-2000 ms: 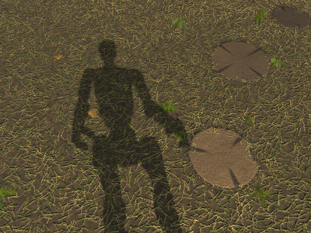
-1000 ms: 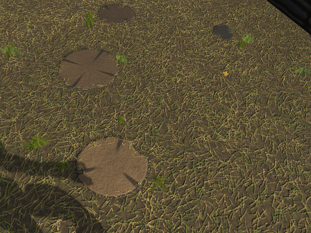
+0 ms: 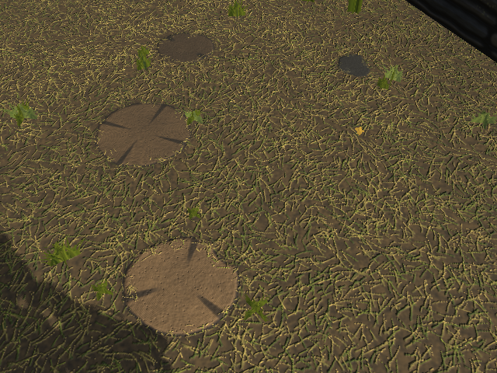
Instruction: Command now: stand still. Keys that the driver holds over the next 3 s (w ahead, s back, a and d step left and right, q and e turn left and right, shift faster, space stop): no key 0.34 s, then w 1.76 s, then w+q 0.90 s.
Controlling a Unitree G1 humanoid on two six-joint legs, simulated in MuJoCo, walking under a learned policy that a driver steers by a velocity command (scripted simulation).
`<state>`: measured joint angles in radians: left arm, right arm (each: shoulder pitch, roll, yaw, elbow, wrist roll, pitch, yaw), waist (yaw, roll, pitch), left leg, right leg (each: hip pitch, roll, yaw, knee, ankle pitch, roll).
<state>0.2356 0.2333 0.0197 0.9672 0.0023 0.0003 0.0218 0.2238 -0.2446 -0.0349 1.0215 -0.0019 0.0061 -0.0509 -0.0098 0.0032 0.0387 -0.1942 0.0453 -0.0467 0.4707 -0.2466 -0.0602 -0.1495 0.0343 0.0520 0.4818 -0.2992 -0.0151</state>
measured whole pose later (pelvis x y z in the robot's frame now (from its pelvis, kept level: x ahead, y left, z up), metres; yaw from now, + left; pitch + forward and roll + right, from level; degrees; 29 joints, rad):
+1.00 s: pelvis +0.21 +0.02 -0.01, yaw +1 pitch +2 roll +0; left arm -0.07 0.23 0.02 0.83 -0.03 -0.09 -0.05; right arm 0.54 -0.21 -0.02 1.08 0.01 -0.07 -0.02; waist -0.10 -0.01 0.04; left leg 0.21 0.00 0.01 0.16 -0.39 0.01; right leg -0.57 -0.02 -0.05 0.54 -0.03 -0.06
